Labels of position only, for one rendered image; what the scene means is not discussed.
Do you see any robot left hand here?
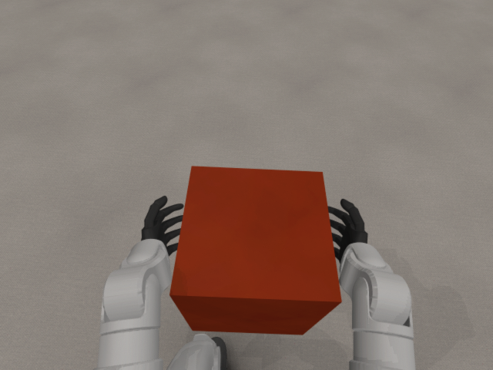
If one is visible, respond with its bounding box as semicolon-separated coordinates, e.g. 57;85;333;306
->
141;196;184;256

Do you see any left robot foot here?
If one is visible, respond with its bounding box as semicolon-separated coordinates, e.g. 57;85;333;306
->
211;337;227;370

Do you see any carton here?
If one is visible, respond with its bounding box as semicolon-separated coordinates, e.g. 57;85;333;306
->
169;166;342;335

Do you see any robot right forearm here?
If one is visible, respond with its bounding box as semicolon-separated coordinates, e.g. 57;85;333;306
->
339;242;416;370

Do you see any robot left shin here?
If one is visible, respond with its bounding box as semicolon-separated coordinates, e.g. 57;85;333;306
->
193;334;215;343

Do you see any robot right hand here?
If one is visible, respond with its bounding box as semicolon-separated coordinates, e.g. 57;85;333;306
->
328;199;367;262

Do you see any robot left forearm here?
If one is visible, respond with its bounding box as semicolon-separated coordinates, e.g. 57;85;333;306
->
93;239;173;370

